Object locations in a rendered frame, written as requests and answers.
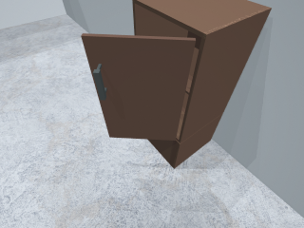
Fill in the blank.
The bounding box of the cupboard door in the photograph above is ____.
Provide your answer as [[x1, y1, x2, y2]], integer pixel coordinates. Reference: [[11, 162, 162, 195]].
[[81, 33, 196, 141]]

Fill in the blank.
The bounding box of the handle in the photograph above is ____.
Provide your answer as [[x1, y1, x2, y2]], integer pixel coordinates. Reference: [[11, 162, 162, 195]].
[[93, 64, 107, 101]]

